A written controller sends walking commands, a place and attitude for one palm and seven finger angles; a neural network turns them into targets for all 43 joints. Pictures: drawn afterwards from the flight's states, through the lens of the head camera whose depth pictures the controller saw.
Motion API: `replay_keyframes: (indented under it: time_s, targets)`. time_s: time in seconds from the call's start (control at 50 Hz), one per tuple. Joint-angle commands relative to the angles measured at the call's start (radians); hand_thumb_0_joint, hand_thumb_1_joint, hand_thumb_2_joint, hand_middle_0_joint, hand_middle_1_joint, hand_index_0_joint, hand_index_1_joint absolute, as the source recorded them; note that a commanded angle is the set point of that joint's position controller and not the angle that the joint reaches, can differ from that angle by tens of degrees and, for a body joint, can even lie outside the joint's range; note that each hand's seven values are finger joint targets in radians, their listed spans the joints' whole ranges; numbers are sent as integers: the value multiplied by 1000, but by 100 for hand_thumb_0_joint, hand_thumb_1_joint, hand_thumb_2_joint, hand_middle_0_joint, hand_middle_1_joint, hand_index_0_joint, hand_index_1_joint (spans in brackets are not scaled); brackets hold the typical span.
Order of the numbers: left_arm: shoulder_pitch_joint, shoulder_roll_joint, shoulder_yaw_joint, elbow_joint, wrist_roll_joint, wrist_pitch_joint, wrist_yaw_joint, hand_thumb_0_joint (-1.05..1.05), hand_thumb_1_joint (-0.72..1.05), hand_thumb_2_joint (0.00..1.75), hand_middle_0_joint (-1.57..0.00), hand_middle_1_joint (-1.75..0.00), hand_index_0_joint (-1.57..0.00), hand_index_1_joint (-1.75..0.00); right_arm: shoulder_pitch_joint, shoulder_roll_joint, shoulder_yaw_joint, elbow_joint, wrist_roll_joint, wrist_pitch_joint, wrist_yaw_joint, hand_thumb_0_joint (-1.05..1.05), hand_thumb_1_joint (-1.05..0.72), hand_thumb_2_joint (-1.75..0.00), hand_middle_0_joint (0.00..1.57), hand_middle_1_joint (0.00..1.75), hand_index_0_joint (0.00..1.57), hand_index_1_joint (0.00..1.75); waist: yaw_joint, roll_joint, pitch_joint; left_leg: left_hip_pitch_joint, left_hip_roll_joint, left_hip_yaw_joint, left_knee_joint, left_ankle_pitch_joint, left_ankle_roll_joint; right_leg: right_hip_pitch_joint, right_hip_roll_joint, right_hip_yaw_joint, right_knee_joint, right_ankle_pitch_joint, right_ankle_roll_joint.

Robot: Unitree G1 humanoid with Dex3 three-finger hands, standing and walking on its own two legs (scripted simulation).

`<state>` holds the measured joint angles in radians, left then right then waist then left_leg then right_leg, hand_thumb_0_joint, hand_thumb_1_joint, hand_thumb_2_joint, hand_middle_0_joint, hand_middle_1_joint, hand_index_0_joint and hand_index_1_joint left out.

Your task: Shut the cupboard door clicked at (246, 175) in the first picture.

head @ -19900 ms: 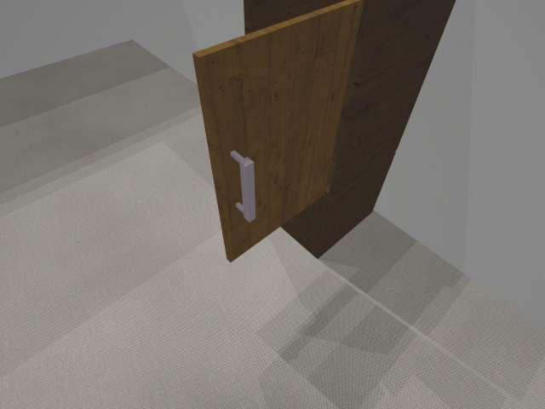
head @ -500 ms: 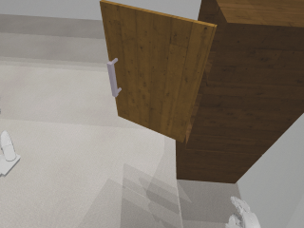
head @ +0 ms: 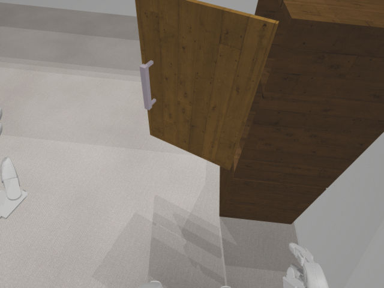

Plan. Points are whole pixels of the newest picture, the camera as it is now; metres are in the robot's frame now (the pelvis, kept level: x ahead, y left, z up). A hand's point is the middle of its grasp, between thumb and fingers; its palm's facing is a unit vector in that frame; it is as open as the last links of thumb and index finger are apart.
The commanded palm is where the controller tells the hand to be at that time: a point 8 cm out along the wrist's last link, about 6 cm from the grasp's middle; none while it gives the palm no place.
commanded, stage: step back with the hand held close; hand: left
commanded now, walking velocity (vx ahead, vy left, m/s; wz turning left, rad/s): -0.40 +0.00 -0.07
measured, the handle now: (149, 86) +0.75 +0.18 -0.03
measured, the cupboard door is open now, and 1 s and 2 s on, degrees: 68 68 68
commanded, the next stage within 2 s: stop stepping back and stand still in 0.62 s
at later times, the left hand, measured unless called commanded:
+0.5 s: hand out of the picture +0.14 +0.24 +0.20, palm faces +0.31 -0.82 -0.49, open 7.5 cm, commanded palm +0.08 +0.29 +0.20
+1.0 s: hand out of the picture +0.03 +0.34 +0.20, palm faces +0.47 -0.84 -0.28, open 7.5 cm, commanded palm -0.01 +0.37 +0.20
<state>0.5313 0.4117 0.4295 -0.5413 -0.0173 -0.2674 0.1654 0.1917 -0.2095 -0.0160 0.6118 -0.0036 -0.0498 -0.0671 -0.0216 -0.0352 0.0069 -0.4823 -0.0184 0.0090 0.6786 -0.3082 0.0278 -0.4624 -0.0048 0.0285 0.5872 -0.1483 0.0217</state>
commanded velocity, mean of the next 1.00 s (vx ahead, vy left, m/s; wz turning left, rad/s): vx -0.20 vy -0.03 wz -0.04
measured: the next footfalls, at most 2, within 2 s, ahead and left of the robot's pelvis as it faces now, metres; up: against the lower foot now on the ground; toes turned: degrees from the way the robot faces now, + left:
right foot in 0.22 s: -0.07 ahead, -0.13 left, +0.00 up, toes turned +4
right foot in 0.82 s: -0.16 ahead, -0.08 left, +0.01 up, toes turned -10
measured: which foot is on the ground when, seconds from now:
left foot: down 0.00-0.84, up 0.86-0.96, down 0.98-1.00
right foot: down 0.00-0.04, up 0.06-0.20, down 0.22-0.62, up 0.64-0.80, down 0.82-0.98, up 1.00-1.00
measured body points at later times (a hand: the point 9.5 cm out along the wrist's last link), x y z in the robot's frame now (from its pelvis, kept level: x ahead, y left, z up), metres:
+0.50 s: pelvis -0.07 +0.00 +0.01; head -0.09 +0.03 +0.46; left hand +0.11 +0.28 +0.23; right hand +0.10 -0.25 -0.05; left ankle +0.08 +0.10 -0.71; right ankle -0.11 -0.13 -0.72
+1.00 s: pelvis -0.18 +0.08 -0.01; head -0.22 +0.13 +0.44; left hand +0.00 +0.39 +0.21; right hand -0.04 -0.15 -0.07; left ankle -0.09 +0.16 -0.73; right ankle -0.20 -0.07 -0.72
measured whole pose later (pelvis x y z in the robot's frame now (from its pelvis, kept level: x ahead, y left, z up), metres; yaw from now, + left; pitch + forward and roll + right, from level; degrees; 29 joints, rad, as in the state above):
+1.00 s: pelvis -0.18 +0.08 -0.01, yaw -6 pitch -2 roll -5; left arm 0.42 0.42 0.42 -0.52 -0.04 -0.19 0.18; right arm 0.24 -0.17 0.04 0.68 -0.01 -0.09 -0.09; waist 0.04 -0.01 -0.08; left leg -0.44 0.02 -0.04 0.71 -0.28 0.01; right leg -0.27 0.00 -0.07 0.68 -0.44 0.00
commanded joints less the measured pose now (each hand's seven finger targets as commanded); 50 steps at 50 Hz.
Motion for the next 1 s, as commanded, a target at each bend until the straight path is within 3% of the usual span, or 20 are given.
replay_keyframes:
  time_s: [0.0,0.02,0.06,0.16,0.24,0.3,0.42,0.5,0.56,0.62,0.68,0.76,0.8,0.82,0.84,0.88,0.92,0.94,0.96,0.98]
  targets:
    - [-9,208,186,-189,-8,-68,36,0,90,90,-20,-30,-20,-30,-65,-146,-50,-166,5,-50,-29,0,-90,-90,20,30,20,30,-6,183,-129,-149,177,-200,-360,-295,70,235,1,58,8,-149,-20]
    - [-10,191,194,-181,-3,-72,31,0,90,90,-20,-30,-20,-30,-81,-156,-52,-171,6,-64,-36,0,-90,-90,20,30,20,30,5,293,-141,-310,275,-285,-481,-421,110,399,69,4,202,-67,5]
    - [-32,199,203,-179,-2,-70,14,0,90,90,-20,-30,-20,-30,-83,-150,-67,-165,3,-87,-38,0,-90,-90,20,30,20,30,17,275,-144,-349,350,-312,-496,-393,133,450,100,6,317,-120,9]
    - [-31,148,125,-147,-23,-80,-13,0,90,90,-20,-30,-20,-30,-76,-138,-53,-113,-12,-127,-19,0,-90,-90,20,30,20,30,17,236,-73,-52,285,-208,-387,-135,77,252,69,8,-5,-163,-17]
    - [-161,190,91,-225,-24,-101,-2,0,90,90,-20,-30,-20,-30,-66,-102,-53,-68,-9,-127,-25,0,-90,-90,20,30,20,30,6,103,-327,460,180,6,-143,609,-9,111,-44,125,-162,400,-7]
    - [-108,237,131,-241,-35,-75,-1,0,90,90,-20,-30,-20,-30,-95,-92,-58,-107,9,-110,-28,0,-90,-90,20,30,20,30,5,30,-367,476,137,47,-142,507,-18,118,-40,95,-150,421,34]
    - [47,280,194,-122,-49,-65,-13,0,90,90,-20,-30,-20,-30,-138,-89,-36,-162,4,-52,-27,0,-90,-90,20,30,20,30,-1,8,-102,300,70,27,-83,60,-54,-77,-121,178,-320,-95,-65]
    - [-20,250,146,-50,-38,-58,-7,0,90,90,-20,-30,-20,-30,-101,-102,-28,-150,-6,-41,-33,0,-90,-90,20,30,20,30,-14,-8,36,283,59,-34,-104,78,-57,-183,-90,136,-352,-208,-82]
    - [-64,229,114,-49,-49,-70,-12,0,90,90,-20,-30,-20,-30,-91,-137,-37,-157,11,-59,-37,0,-90,-90,20,30,20,30,-9,99,40,242,126,-137,-307,-97,-30,-103,35,41,-288,-371,-38]
    - [-72,226,144,-138,-45,-90,-25,0,90,90,-20,-30,-20,-30,-100,-166,-57,-165,-4,-88,-32,0,-90,-90,20,30,20,30,19,357,-122,-77,324,-371,-709,-493,27,381,169,-39,143,-290,-24]
    - [-25,248,151,-260,-65,-88,-32,0,90,90,-20,-30,-20,-30,-97,-122,-57,-160,-13,-115,-6,0,-90,-90,20,30,20,30,42,305,-284,90,278,-209,-619,-247,-12,363,150,-62,138,-388,-55]
    - [46,245,144,-336,-71,-53,-8,0,90,90,-20,-30,-20,-30,-39,-108,-53,-121,-26,-132,11,0,-90,-90,20,30,20,30,25,314,-277,263,137,4,-454,-165,-109,284,113,-120,-187,-366,-76]
    - [45,289,189,-338,-67,-28,9,0,90,90,-20,-30,-20,-30,-23,-106,-48,-96,-33,-108,2,0,-90,-90,20,30,20,30,4,23,-201,440,18,75,30,-22,-108,-90,-148,116,-428,-436,-162]
    - [-26,291,185,-317,-66,-9,16,0,90,90,-20,-30,-20,-30,-25,-111,-52,-76,-35,-95,-5,0,-90,-90,20,30,20,30,0,-94,-139,440,16,-35,300,-39,-98,-312,-309,263,-474,-609,-232]
    - [-41,256,166,-227,-53,32,17,0,90,90,-20,-30,-20,-30,-18,-99,-46,-68,-24,-79,-15,0,-90,-90,20,30,20,30,2,-193,-55,347,29,-111,461,-60,-88,-393,-334,298,-457,-748,-266]
    - [-225,217,106,-199,-46,60,15,0,90,90,-20,-30,-20,-30,-24,-102,-18,-70,-23,-57,-25,0,-90,-90,20,30,20,30,-34,-87,19,295,81,-89,316,-93,-64,-338,-243,114,-334,-685,-179]
    - [-337,166,49,-41,-28,76,25,0,90,90,-20,-30,-20,-30,-37,-122,0,-51,-12,-62,-38,0,-90,-90,20,30,20,30,-47,165,108,198,82,-78,-106,-97,-42,-154,-110,-9,-92,-504,-88]
    - [-402,151,27,-45,-23,68,28,0,90,90,-20,-30,-20,-30,-36,-141,-2,-66,-4,-83,-41,0,-90,-90,20,30,20,30,-34,317,108,111,151,-229,-334,-239,-8,-49,-21,-57,44,-428,-43]
    - [-431,157,23,-58,-21,53,30,0,90,90,-20,-30,-20,-30,-30,-141,-3,-90,10,-109,-41,0,-90,-90,20,30,20,30,-20,363,98,41,251,-452,-518,-443,47,33,47,-62,180,-351,-10]
    - [-339,181,44,-10,-18,47,23,0,90,90,-20,-30,-20,-30,-55,-131,0,-93,12,-121,-39,0,-90,-90,20,30,20,30,-12,334,49,16,291,-538,-620,-651,46,67,73,-42,285,-349,-11]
